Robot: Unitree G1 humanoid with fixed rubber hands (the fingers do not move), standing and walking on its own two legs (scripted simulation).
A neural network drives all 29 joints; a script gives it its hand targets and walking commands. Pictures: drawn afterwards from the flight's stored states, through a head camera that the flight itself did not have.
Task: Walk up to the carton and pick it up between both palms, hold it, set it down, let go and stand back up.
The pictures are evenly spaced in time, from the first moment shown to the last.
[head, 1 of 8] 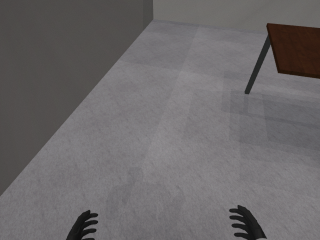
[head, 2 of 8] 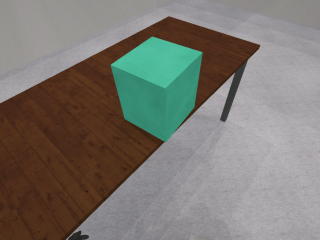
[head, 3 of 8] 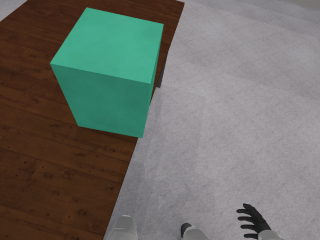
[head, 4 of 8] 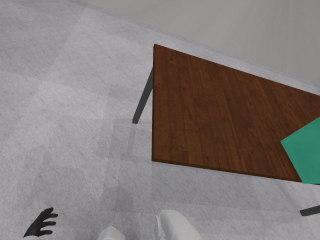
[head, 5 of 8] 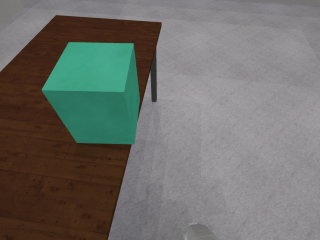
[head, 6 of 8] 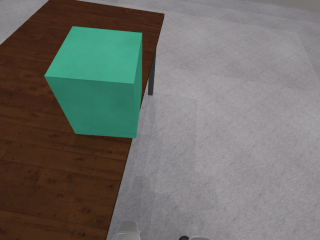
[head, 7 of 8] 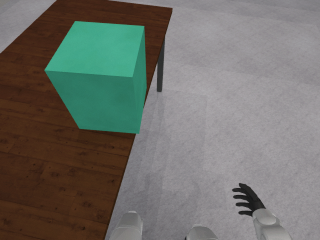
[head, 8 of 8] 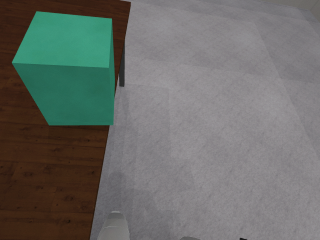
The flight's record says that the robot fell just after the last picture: no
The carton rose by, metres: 0.00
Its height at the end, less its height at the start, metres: +0.00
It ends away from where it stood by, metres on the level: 0.00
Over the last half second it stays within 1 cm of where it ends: yes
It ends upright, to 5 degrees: yes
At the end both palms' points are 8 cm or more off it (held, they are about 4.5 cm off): yes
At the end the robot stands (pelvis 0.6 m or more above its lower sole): yes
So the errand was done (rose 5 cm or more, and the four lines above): no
